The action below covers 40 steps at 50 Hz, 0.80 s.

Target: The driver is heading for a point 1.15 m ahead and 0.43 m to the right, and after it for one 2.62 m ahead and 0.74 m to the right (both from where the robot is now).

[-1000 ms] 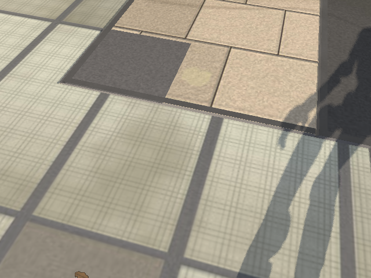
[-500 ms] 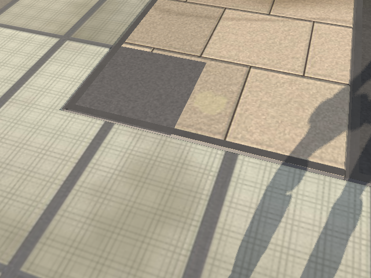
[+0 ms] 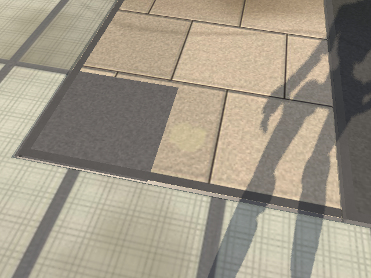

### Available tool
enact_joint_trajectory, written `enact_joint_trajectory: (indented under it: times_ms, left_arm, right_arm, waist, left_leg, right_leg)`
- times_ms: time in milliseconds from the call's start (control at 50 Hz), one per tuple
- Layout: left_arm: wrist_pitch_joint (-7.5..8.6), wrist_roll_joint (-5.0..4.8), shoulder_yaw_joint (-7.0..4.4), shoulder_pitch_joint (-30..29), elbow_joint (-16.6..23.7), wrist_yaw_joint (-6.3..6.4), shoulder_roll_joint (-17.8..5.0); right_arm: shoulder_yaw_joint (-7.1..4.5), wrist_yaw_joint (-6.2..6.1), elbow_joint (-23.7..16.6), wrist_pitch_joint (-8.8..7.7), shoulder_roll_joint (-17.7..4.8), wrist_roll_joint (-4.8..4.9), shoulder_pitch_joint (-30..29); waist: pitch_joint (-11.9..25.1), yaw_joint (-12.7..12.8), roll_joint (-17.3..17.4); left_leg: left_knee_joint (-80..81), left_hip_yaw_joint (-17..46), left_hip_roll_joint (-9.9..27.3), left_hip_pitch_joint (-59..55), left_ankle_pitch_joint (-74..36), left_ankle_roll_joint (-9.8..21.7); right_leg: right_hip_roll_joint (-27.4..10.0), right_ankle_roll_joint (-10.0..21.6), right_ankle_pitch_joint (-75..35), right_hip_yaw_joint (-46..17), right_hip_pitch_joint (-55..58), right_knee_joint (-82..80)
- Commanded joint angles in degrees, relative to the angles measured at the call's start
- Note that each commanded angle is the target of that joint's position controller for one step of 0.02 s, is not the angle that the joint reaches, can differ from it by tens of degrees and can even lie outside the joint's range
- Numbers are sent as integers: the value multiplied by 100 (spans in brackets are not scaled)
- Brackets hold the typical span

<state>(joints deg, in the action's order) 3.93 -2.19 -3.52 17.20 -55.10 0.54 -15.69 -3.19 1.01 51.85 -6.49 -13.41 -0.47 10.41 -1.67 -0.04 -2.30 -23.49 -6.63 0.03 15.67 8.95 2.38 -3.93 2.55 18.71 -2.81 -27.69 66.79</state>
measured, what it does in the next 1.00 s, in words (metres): walks ahead, turning right: right foot, then left foot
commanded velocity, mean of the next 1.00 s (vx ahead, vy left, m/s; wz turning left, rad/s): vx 0.50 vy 0.00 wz -0.54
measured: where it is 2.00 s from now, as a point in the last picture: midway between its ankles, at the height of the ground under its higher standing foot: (292, 172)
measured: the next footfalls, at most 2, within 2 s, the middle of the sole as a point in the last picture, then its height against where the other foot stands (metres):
right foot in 0.38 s outside the picture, level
left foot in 0.86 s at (211, 222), level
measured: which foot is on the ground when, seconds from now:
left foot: down 0.00-0.36, up 0.38-0.84, down 0.86-1.00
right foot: up 0.00-0.36, down 0.38-0.86, up 0.88-1.00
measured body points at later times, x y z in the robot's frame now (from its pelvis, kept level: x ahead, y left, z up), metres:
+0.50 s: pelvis +0.27 -0.08 -0.01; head +0.31 -0.10 +0.44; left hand +0.46 +0.15 -0.12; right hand +0.30 -0.38 -0.14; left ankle +0.21 +0.10 -0.64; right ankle +0.31 -0.16 -0.74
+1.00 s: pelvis +0.56 -0.13 -0.01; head +0.58 -0.15 +0.44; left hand +0.78 +0.06 -0.12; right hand +0.55 -0.44 -0.10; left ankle +0.66 -0.07 -0.74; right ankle +0.40 -0.19 -0.65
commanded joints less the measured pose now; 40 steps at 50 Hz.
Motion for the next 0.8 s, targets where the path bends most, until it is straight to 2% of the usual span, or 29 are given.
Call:
enact_joint_trajectory:
  times_ms: [20, 80, 160, 220, 260, 280, 320, 340, 360, 380, 400, 420, 440, 460, 480, 500, 540, 580, 620, 680, 740, 800]
  left_arm:
    - [-125, 3, -106, 260, 311, 16, -116]
    - [-177, 63, -146, -162, 558, 5, -146]
    - [-120, 111, -92, -925, 851, -149, -42]
    - [-116, 114, -45, -1504, 1130, -265, -4]
    - [-125, 100, -45, -1728, 1314, -340, -42]
    - [-130, 92, -62, -1760, 1391, -376, -86]
    - [-153, 80, -160, -1506, 1460, -411, -289]
    - [-163, 58, -263, -1017, 1389, -410, -473]
    - [-164, 39, -435, -150, 1183, -368, -764]
    - [-213, 47, -657, 747, 968, -236, -1303]
    - [-170, 25, -708, 551, 1004, -202, -1859]
    - [-89, 115, -567, 788, 1159, -233, -1458]
    - [-11, 156, -471, 601, 1111, -242, -1105]
    - [35, 110, -406, 219, 1180, -236, -885]
    - [44, 118, -348, -242, 1293, -231, -693]
    - [51, 171, -288, -490, 1406, -210, -549]
    - [70, 159, -296, -492, 1440, -154, -641]
    - [82, 131, -340, -301, 1407, -69, -823]
    - [56, 109, -358, -115, 1374, 3, -893]
    - [0, 89, -355, 112, 1334, 38, -874]
    - [-35, 59, -353, 370, 1243, 39, -857]
    - [-99, 68, -354, 424, 1243, 86, -840]
  right_arm:
    - [-134, -26, -123, -102, -564, -48, 40]
    - [-192, -124, -37, -98, -715, -70, 161]
    - [-238, -232, -15, -37, -899, -28, 322]
    - [-286, -271, 72, 56, -1009, 46, 657]
    - [-320, -268, 111, 145, -1065, 103, 787]
    - [-340, -268, 102, 189, -1112, 128, 773]
    - [-392, -287, 22, 266, -1290, 159, 625]
    - [-409, -295, -17, 316, -1363, 171, 544]
    - [-394, -297, -66, 351, -1370, 195, 421]
    - [-325, -302, -183, 317, -1213, 93, 482]
    - [-59, -214, -493, 144, -280, -81, 971]
    - [-94, -128, -627, -129, -692, 181, 403]
    - [-150, -84, -782, -254, -895, 374, -110]
    - [-136, -110, -749, -310, -877, 293, -154]
    - [-187, -155, -668, -298, -925, 127, -119]
    - [-240, -159, -643, -218, -992, 76, 9]
    - [-248, -157, -707, -66, -881, 20, 45]
    - [-209, -182, -843, 14, -736, -44, -258]
    - [-165, -178, -1004, 26, -642, -49, -726]
    - [-98, -105, -1186, -13, -520, 13, -1290]
    - [-110, -35, -1373, -64, -637, 88, -1628]
    - [-170, 34, -1437, -158, -845, 102, -1572]
  waist:
    - [121, 95, 780]
    - [-63, 83, 608]
    - [-231, -120, 492]
    - [-413, -329, 382]
    - [-456, -351, 418]
    - [-428, -302, 462]
    - [-101, -38, 671]
    - [210, 267, 742]
    - [666, 760, 648]
    - [1186, 1079, 42]
    - [1581, 293, -1334]
    - [2182, 671, -710]
    - [1414, 711, -439]
    - [972, 464, 14]
    - [698, 204, 216]
    - [618, 4, 174]
    - [517, -126, 164]
    - [357, -83, 168]
    - [219, 71, 57]
    - [127, 320, -182]
    - [96, 456, -284]
    - [147, 361, -394]
  left_leg:
    - [1566, 1003, 1502, -524, -660, 755]
    - [1679, 498, 1503, -638, -1047, 800]
    - [1758, -102, 1432, -867, -1131, 688]
    - [1622, -310, 1616, -1460, -1267, 667]
    - [1371, -415, 1745, -1919, -1619, 605]
    - [1175, -488, 1787, -2072, -2064, 554]
    - [421, -656, 1779, -2212, -3948, 423]
    - [-360, -733, 1715, -2154, -4743, 348]
    - [-1545, -863, 1497, -1750, -4769, 171]
    - [-3337, -879, 1228, -355, -3059, -129]
    - [-5258, -210, -17, 2147, 2311, -464]
    - [-5859, 1104, -138, 2834, 2581, -341]
    - [-5753, 1147, 143, 3363, 2022, -173]
    - [-5257, 1151, 421, 3153, 1492, -77]
    - [-4741, 1149, 609, 2682, 1186, -101]
    - [-4454, 1190, 734, 2243, 1000, -137]
    - [-3961, 1109, 742, 1939, 852, -302]
    - [-3304, 991, 653, 1995, 379, -478]
    - [-2390, 944, 502, 2011, -393, -573]
    - [-1152, 874, 199, 1601, -1369, -553]
    - [-666, 969, 67, 1454, -1463, -483]
    - [-339, 1084, 10, 1320, -864, -326]
  right_leg:
    - [-465, -13, -549, -268, -721, -9]
    - [-466, -96, -1263, -354, -1207, -669]
    - [-366, -96, -2185, 53, -1125, -2051]
    - [-313, 0, -2119, 294, -1332, -2610]
    - [-249, 115, -1758, 431, -1430, -2827]
    - [-168, 194, -1503, 540, -1335, -2903]
    - [205, 406, -931, 891, -624, -2919]
    - [461, 546, -704, 1044, 64, -2940]
    - [741, 751, -1015, 1090, 1324, -3339]
    - [209, 1072, -976, -20, 3057, -3563]
    - [-1171, 2089, -150, -3326, 4703, -4196]
    - [-1532, 2262, 306, -4558, 5061, -5035]
    - [-1406, 1953, -190, -3740, 4667, -5100]
    - [-1145, 1723, -758, -2955, 3831, -5035]
    - [-911, 1555, -1338, -2373, 2975, -5066]
    - [-756, 1489, -1770, -2044, 2441, -5187]
    - [-642, 1516, -2289, -1778, 1924, -5363]
    - [-496, 1485, -2583, -1446, 1635, -5451]
    - [-287, 1319, -2461, -1216, 1505, -5438]
    - [-65, 1048, -1872, -1087, 1334, -5346]
    - [-220, 970, -1568, -1448, 1608, -5095]
    - [-425, 896, -1579, -1963, 2155, -4570]
Keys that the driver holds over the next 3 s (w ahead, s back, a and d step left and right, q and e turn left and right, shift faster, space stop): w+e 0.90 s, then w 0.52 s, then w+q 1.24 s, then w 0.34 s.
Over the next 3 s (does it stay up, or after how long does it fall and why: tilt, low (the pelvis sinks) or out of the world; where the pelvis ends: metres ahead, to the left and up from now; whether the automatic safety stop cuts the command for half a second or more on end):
stays up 1.51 -0.53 -0.01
